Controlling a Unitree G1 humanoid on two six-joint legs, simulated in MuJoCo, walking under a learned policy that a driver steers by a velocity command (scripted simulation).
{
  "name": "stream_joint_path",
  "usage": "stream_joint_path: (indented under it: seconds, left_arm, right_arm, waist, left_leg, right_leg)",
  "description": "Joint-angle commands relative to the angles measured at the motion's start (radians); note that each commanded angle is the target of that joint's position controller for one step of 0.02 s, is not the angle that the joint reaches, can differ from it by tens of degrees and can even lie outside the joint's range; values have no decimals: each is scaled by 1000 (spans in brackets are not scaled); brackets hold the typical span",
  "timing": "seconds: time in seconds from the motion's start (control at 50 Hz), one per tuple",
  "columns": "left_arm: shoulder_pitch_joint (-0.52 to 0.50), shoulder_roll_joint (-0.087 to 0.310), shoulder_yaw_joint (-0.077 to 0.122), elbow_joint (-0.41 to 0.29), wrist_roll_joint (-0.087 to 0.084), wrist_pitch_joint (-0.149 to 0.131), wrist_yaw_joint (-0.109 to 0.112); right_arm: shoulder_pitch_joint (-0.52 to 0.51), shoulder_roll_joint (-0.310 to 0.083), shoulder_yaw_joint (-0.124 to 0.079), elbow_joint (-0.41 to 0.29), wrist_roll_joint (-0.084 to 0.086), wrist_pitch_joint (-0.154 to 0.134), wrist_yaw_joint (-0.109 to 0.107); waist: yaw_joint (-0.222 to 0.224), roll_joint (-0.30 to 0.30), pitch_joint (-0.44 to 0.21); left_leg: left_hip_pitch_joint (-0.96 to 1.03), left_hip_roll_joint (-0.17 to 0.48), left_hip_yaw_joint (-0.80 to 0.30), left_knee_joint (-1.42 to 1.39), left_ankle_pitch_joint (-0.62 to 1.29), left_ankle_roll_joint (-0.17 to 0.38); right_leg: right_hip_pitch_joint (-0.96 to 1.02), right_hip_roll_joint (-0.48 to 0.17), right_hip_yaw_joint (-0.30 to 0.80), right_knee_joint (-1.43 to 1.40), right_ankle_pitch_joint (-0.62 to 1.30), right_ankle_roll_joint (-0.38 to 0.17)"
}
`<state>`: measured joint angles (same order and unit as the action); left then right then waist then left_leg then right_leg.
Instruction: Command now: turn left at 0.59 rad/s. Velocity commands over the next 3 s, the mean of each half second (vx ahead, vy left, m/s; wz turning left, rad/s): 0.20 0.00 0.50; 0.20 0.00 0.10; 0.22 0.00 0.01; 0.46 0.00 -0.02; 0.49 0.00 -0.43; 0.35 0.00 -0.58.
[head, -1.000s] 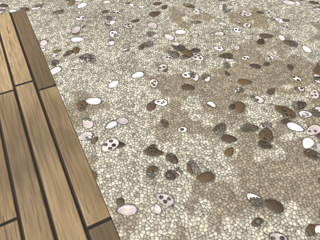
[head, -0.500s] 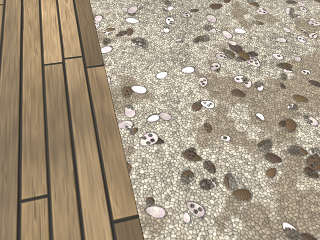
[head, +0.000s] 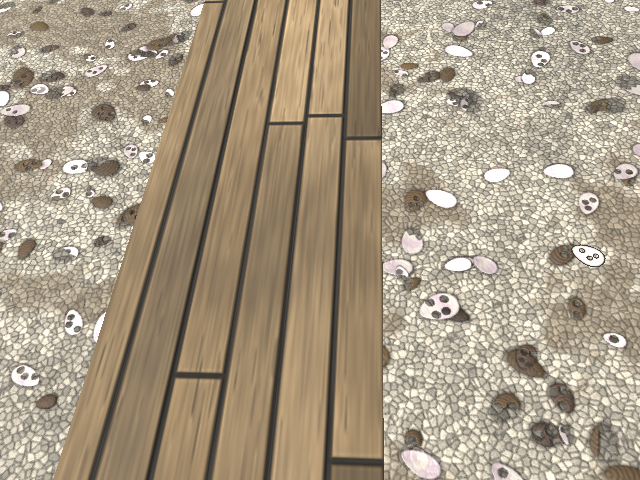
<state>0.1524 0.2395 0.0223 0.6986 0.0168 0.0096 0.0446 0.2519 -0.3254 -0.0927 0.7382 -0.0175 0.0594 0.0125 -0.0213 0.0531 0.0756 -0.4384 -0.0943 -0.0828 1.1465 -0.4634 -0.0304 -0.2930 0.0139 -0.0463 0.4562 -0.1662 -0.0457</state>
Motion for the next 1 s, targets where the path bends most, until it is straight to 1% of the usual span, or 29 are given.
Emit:
stream_joint_path:
  seconds: [0.02, 0.12, 0.2, 0.26, 0.28, 0.3, 0.32, 0.34, 0.36, 0.38, 0.42, 0.44, 0.48, 0.54, 0.6, 0.64, 0.68, 0.72, 0.74, 0.76, 0.78, 0.8, 0.82, 0.84, 0.86, 0.88, 0.92, 0.96, 1.0]
  left_arm:
    - [26, 128, 36, -53, 8, -17, 1]
    - [62, 156, 48, -39, 12, -18, -8]
    - [75, 218, 71, -38, 19, -12, -28]
    - [61, 235, 80, -34, 7, 1, -33]
    - [56, 203, 75, -32, 10, 5, -34]
    - [50, 124, 53, -43, 13, 4, -45]
    - [3, 58, 31, -107, 22, 2, -52]
    - [-91, 150, 51, -127, 26, -8, -58]
    - [-51, 166, 58, -109, 4, -19, -75]
    - [6, 166, 59, -69, 6, -27, -86]
    - [81, 162, 63, -3, 33, -26, -94]
    - [81, 149, 60, 4, 35, -24, -95]
    - [41, 126, 54, -5, 25, -19, -95]
    - [-47, 120, 53, -23, 24, -18, -94]
    - [-104, 79, 35, -37, 25, -29, -96]
    - [-139, 53, 21, -46, 19, -37, -95]
    - [-117, 53, 17, -36, 13, -42, -88]
    - [14, 86, 27, 14, 12, -51, -68]
    - [125, 101, 34, 54, 11, -61, -56]
    - [245, 122, 38, 92, 20, -79, -44]
    - [370, 219, 55, 112, 39, -87, -31]
    - [364, 247, 67, 121, 2, -74, -41]
    - [284, 194, 60, 99, -34, -66, -48]
    - [160, 126, 39, 85, -32, -65, -45]
    - [90, 66, 19, 82, -23, -62, -41]
    - [96, 38, 6, 98, -20, -67, -36]
    - [73, 46, 5, 121, -6, -66, -32]
    - [97, 53, 0, 147, 7, -74, -35]
    - [115, 80, 6, 164, 5, -66, -35]
  right_arm:
    - [60, -51, -9, -41, 6, 9, 19]
    - [-31, -32, 11, -79, -2, 20, 32]
    - [-67, -42, 20, -111, -2, 11, 57]
    - [23, -34, 24, -80, 4, -10, 65]
    - [129, -38, 20, -28, 0, -22, 57]
    - [227, -83, 9, 7, -10, -35, 42]
    - [226, -201, -9, -43, -8, -44, 27]
    - [189, -159, -6, -33, -16, -41, 3]
    - [127, -115, 14, -35, -11, -48, -8]
    - [86, -89, 24, -37, -4, -64, -7]
    - [83, -63, 32, -31, 4, -99, -5]
    - [121, -53, 36, -15, 7, -111, 0]
    - [162, -68, 29, 12, 12, -121, 4]
    - [238, -52, 34, 52, 8, -126, 2]
    - [264, -34, 45, 92, 3, -127, -9]
    - [283, -31, 51, 119, 0, -125, -18]
    - [273, -34, 55, 138, 0, -125, -27]
    - [235, -49, 53, 148, 2, -130, -37]
    - [212, -62, 50, 153, 6, -131, -37]
    - [195, -65, 50, 151, 18, -138, -35]
    - [260, -5, 65, 126, 29, -146, -36]
    - [427, 27, 62, 175, 66, -128, -38]
    - [360, -48, 46, 192, 20, -111, -42]
    - [258, -30, 49, 174, 2, -107, -35]
    - [204, -3, 56, 165, -7, -101, -29]
    - [164, 1, 53, 160, -18, -88, -23]
    - [242, 58, 70, 202, -18, -60, -17]
    - [225, 74, 75, 212, -11, -51, -22]
    - [171, 66, 78, 214, -14, -39, -31]
  waist:
    - [4, -181, -121]
    - [31, -189, -103]
    - [46, -228, -114]
    - [-16, -162, -88]
    - [-53, -95, -87]
    - [-90, 143, -61]
    - [-88, 264, -1]
    - [-99, 117, 96]
    - [-32, 108, 109]
    - [8, 91, 93]
    - [23, 51, 25]
    - [19, 17, 4]
    - [6, 26, 3]
    - [-29, 33, 33]
    - [-35, 30, 48]
    - [-46, 41, 42]
    - [-31, 61, 27]
    - [28, 69, -30]
    - [80, 55, -80]
    - [139, 25, -152]
    - [132, -143, -312]
    - [70, -314, -493]
    - [63, -140, -409]
    - [39, -113, -251]
    - [17, -82, -154]
    - [7, -85, -91]
    - [-36, -127, -109]
    - [-35, -133, -116]
    - [-12, -157, -122]
  left_leg:
    - [-53, 23, 24, 22, 41, -15]
    - [-30, 76, 63, -166, 41, 2]
    - [120, 76, 137, -371, -28, 55]
    - [355, 48, 183, -624, 70, 122]
    - [490, 18, 163, -705, 47, 141]
    - [573, 188, -110, -887, -181, 179]
    - [543, 472, -611, -1039, -492, 292]
    - [408, 460, -587, -1100, -482, 325]
    - [365, 402, -489, -1100, -369, 293]
    - [372, 339, -378, -1092, -196, 254]
    - [409, 264, -224, -1063, 91, 221]
    - [435, 255, -186, -1035, 225, 214]
    - [452, 257, -168, -1040, 267, 227]
    - [500, 263, -151, -1036, 363, 235]
    - [493, 245, -72, -957, 782, 217]
    - [475, 237, -38, -901, 952, 197]
    - [453, 238, -34, -855, 1063, 175]
    - [459, 239, -49, -741, 1219, 145]
    - [470, 219, -44, -619, 1228, 131]
    - [382, 180, -23, -455, 1064, 117]
    - [193, 99, 14, -160, 528, 98]
    - [42, -58, 9, 151, -154, 68]
    - [29, -12, -57, 191, -75, 68]
    - [-6, 28, -36, 169, -21, 64]
    - [0, 67, -16, 89, 10, 61]
    - [44, 94, -14, 3, 42, 60]
    - [168, 87, 35, -92, 69, 45]
    - [194, 83, 56, -240, 66, 41]
    - [207, 92, 71, -354, 75, 41]
  right_leg:
    - [138, -238, 173, -164, 280, -168]
    - [128, -286, 137, -190, 98, -189]
    - [47, -310, 128, -258, -310, -155]
    - [-100, -292, 54, -205, -440, -95]
    - [-200, -235, -16, -77, -499, -54]
    - [-364, -131, -147, 254, -514, 0]
    - [-626, -5, -102, 463, -477, 33]
    - [-636, -69, 40, 509, -317, 32]
    - [-574, -84, 53, 492, -195, 34]
    - [-517, -92, 53, 464, -116, 43]
    - [-436, -86, 23, 508, -17, 51]
    - [-430, -85, 18, 535, -6, 46]
    - [-470, -91, 15, 523, 38, 54]
    - [-539, -92, 6, 477, 68, 61]
    - [-477, -65, -31, 361, 79, 56]
    - [-388, -36, -58, 264, 88, 37]
    - [-267, -5, -68, 190, 93, 5]
    - [-100, 39, -55, 134, 69, -33]
    - [13, 53, -49, 53, 120, -51]
    - [218, -11, -1, -21, 303, -72]
    - [509, -288, 242, 95, 750, -133]
    - [651, -494, 557, 72, 1051, -325]
    - [474, -434, 506, -23, 858, -316]
    - [329, -384, 402, -84, 654, -290]
    - [201, -331, 313, -144, 555, -254]
    - [107, -281, 236, -176, 578, -206]
    - [3, -229, 141, -196, 551, -188]
    - [3, -211, 105, -186, 570, -176]
    - [0, -209, 117, -195, 365, -178]
